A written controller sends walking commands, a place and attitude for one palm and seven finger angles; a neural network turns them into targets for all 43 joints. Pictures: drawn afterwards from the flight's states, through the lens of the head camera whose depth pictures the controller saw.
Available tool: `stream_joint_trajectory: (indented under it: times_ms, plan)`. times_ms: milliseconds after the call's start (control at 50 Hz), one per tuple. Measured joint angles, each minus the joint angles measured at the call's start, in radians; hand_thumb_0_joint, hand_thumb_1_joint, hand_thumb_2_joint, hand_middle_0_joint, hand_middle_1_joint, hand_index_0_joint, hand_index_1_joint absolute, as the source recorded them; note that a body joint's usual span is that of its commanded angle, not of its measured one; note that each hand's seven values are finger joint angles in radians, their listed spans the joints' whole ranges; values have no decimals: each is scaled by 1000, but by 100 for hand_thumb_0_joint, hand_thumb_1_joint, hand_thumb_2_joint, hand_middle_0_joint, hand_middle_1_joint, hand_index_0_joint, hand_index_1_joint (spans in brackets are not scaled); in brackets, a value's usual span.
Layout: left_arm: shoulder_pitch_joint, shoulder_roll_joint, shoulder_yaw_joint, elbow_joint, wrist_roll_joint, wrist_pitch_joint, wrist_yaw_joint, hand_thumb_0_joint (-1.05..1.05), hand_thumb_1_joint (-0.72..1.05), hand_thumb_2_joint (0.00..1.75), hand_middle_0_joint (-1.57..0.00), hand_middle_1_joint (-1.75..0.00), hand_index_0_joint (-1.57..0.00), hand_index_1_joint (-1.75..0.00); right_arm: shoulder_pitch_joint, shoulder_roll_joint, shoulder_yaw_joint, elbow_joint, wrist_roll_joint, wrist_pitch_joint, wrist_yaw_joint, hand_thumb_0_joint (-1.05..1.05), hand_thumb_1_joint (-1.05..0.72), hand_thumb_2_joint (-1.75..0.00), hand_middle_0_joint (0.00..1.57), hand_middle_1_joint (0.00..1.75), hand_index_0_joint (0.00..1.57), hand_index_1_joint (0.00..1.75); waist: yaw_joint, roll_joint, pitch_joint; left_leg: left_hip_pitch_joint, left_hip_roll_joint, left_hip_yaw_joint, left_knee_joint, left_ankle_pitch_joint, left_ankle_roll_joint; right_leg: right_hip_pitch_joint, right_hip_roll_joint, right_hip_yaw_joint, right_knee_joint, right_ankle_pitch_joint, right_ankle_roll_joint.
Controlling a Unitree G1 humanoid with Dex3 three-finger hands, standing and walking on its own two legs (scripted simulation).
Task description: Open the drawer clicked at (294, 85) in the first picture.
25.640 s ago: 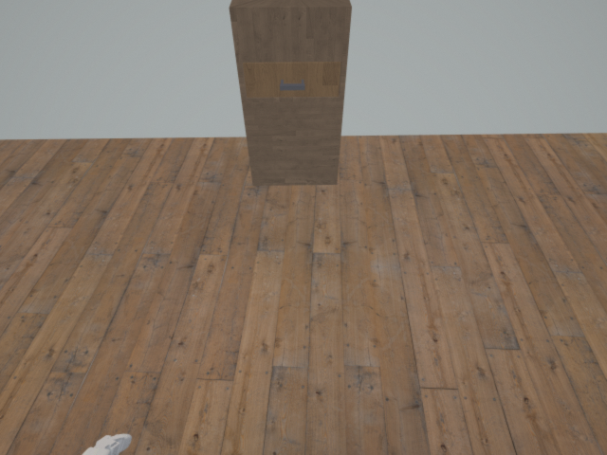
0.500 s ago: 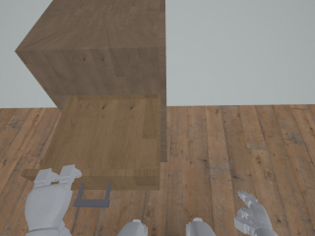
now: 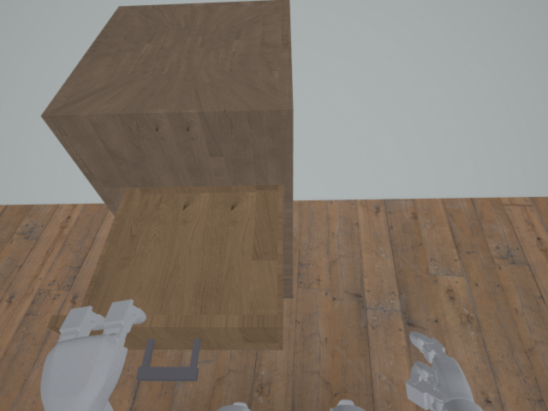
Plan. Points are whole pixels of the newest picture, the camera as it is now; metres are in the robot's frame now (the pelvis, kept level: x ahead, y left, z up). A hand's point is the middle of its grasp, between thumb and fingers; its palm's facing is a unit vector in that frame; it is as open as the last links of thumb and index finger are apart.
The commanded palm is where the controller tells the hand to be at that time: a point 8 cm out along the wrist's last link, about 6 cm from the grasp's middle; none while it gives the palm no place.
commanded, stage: lift the hand off the handle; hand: left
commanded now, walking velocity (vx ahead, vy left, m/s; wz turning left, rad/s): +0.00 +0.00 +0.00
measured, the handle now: (170, 360) +0.22 +0.21 -0.14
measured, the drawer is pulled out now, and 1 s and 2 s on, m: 0.30 0.30 0.30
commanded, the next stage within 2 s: draw the hand back to the body in 0.20 s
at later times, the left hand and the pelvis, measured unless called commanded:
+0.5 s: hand (97, 358) +0.18 +0.24 +0.04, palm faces +0.07 -0.04 -1.00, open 13.8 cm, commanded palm +0.15 +0.24 +0.09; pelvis +0.01 -0.01 +0.01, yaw +0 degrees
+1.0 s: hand (59, 344) +0.18 +0.25 +0.11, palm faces +0.25 -0.58 -0.77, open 13.8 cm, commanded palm +0.14 +0.26 +0.16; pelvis +0.01 +0.00 +0.04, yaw +1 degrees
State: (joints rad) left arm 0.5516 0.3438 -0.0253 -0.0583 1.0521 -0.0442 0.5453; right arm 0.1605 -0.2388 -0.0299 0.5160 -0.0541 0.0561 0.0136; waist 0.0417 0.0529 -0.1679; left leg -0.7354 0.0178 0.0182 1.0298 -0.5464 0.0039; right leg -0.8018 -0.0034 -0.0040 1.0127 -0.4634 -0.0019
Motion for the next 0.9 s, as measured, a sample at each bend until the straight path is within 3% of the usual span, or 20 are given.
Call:
stream_joint_trajectory:
  times_ms: [220,360,460,560,660,760,900]
  plan:
    - [43,-1,-6,-25,-13,35,-27,0,-49,30,-32,-120,-32,-120,8,11,18,-16,13,5,10,1,-91,-90,20,29,20,30,8,4,7,65,0,3,-52,15,-2,61,1,2,-44,11,-1]
    - [28,11,-2,-26,-9,3,-55,0,-49,30,-32,-120,-32,-120,14,2,15,-22,3,-2,6,1,-91,-90,20,29,21,30,14,-6,19,59,0,-5,-54,21,-7,57,0,-6,-44,13,-7]
    - [38,36,25,-97,-8,-19,-43,0,-49,30,-33,-120,-33,-120,17,0,5,-17,2,3,3,1,-91,-90,20,29,20,30,14,1,13,69,4,-1,-56,17,-10,63,4,-2,-42,9,-10]
    - [46,44,64,-115,-48,32,-48,0,-49,30,-32,-120,-32,-120,14,-1,-2,-6,22,15,-2,1,-91,-90,20,29,20,30,7,27,14,116,5,2,-91,26,-11,107,6,1,-72,17,-10]
    - [49,42,66,-120,-107,82,-129,0,-49,30,-32,-120,-32,-120,22,-6,5,3,35,12,-20,1,-91,-90,20,29,20,30,12,31,27,179,0,0,-159,57,-11,169,2,-1,-133,40,-8]
    - [72,74,59,-172,-113,38,-197,0,-49,30,-32,-120,-32,-120,30,-13,14,-1,28,0,-33,1,-91,-90,20,29,20,30,27,18,43,230,-2,-6,-212,82,-12,223,0,-8,-183,60,-10]
    - [86,125,124,-228,-116,-28,-195,0,-49,30,-32,-120,-32,-120,10,-14,6,-15,28,-4,-28,1,-91,-90,20,29,20,30,37,24,64,262,0,-11,-231,90,-11,262,2,-12,-214,73,-9]
